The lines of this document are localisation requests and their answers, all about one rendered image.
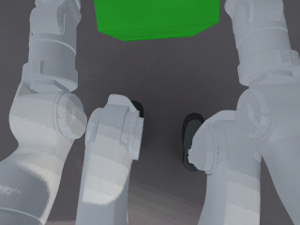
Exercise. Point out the robot left shin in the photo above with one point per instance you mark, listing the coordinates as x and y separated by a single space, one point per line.
92 125

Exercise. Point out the right robot forearm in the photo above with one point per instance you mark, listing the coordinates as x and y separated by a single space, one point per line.
262 41

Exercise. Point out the carton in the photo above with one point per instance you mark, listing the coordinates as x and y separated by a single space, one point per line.
134 20

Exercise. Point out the left robot forearm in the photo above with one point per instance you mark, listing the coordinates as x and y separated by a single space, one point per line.
52 48

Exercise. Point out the right robot upper arm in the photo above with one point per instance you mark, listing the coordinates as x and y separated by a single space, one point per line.
269 114

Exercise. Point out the left robot upper arm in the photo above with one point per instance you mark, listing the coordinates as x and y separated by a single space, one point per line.
45 126

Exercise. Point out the left robot thigh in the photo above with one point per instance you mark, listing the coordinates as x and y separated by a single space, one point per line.
103 197

